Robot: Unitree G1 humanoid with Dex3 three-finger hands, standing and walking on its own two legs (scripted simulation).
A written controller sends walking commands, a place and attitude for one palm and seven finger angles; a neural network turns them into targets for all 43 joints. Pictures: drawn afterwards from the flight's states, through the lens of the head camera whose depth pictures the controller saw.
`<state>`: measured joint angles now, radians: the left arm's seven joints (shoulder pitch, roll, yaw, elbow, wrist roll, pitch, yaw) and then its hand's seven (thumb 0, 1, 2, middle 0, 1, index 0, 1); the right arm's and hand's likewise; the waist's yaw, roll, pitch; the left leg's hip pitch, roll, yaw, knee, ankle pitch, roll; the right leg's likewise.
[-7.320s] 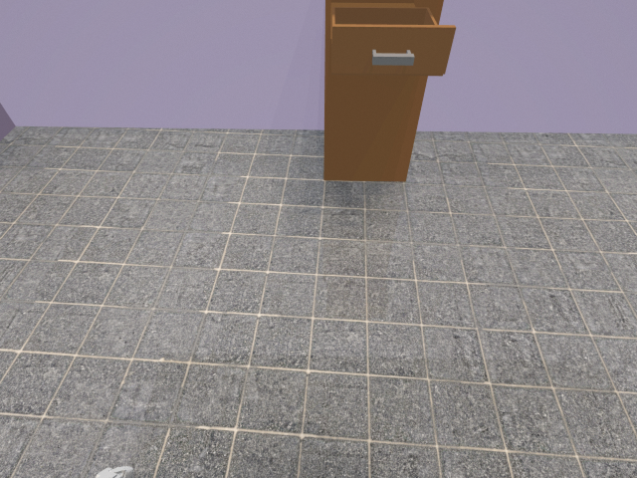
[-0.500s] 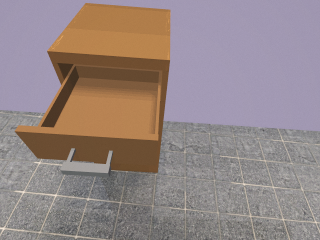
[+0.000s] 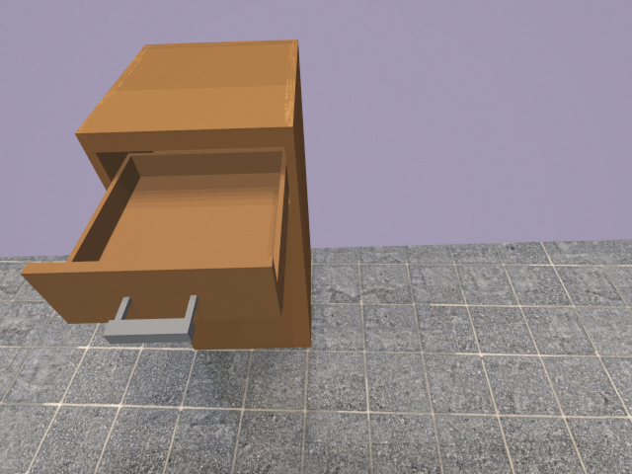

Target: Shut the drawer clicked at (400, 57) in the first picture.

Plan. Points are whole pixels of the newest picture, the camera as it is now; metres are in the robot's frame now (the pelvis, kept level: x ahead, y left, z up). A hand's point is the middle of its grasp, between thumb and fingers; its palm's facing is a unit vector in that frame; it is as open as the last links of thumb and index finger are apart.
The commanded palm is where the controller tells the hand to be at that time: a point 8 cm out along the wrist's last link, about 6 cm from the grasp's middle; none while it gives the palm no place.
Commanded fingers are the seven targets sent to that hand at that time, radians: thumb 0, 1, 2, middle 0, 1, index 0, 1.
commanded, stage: come to a stop and stand still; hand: left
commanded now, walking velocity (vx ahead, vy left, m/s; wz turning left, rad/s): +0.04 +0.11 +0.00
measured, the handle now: (155, 317) +0.33 +0.28 -0.02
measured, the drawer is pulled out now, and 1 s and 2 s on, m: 0.30 0.30 0.30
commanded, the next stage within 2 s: look again from close up in 0.68 s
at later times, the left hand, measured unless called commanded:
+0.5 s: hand out of the picture +0.00 +0.21 -0.18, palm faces +0.04 -0.98 -0.18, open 7.4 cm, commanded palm none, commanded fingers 0.00 0.90 0.90 -0.20 -0.30 -0.20 -0.30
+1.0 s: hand out of the picture -0.02 +0.21 -0.18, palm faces +0.02 -0.97 -0.24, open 7.4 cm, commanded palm none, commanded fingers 0.00 0.90 0.90 -0.20 -0.30 -0.20 -0.30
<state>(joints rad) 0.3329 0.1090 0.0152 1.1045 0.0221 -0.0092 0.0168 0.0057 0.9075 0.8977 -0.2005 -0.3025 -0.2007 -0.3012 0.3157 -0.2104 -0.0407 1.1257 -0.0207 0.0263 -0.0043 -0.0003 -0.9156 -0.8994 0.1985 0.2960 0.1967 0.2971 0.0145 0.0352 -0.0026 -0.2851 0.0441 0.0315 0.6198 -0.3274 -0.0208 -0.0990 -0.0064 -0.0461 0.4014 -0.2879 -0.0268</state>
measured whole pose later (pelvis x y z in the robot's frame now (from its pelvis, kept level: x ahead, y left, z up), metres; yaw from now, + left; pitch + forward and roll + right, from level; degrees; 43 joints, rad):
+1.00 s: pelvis -0.01 +0.02 -0.01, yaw +1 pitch -1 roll +0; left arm 0.31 0.19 -0.01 1.06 0.02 -0.01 0.04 0.01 0.91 0.90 -0.20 -0.30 -0.20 -0.30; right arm 0.28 -0.18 -0.02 1.05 -0.02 -0.01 -0.02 0.00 -0.91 -0.90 0.20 0.30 0.20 0.30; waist 0.00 0.01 0.01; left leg -0.27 0.03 0.06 0.54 -0.26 0.00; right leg -0.18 -0.03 -0.05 0.53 -0.33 0.01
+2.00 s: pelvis +0.04 +0.05 -0.01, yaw +1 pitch +0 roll +1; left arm 0.24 0.16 0.03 0.99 0.03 -0.03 0.01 0.01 0.93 0.90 -0.20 -0.30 -0.20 -0.30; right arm 0.39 -0.13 0.00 1.12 -0.02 -0.03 -0.01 0.00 -0.90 -0.90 0.20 0.30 0.20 0.30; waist -0.02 0.01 0.03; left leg -0.20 -0.02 0.10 0.52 -0.32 0.04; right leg -0.29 -0.05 -0.11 0.53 -0.25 -0.02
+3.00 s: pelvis +0.05 +0.05 +0.00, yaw +2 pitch -1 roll +0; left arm 0.28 0.16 0.02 1.07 0.02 0.02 0.03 0.01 0.91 0.90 -0.20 -0.30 -0.20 -0.30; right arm 0.26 -0.18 0.00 1.11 -0.01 0.02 -0.02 0.00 -0.91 -0.90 0.20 0.30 0.20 0.30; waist 0.02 0.00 0.02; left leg -0.15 0.01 0.06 0.44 -0.27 0.00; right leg -0.18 -0.02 -0.07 0.46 -0.26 -0.01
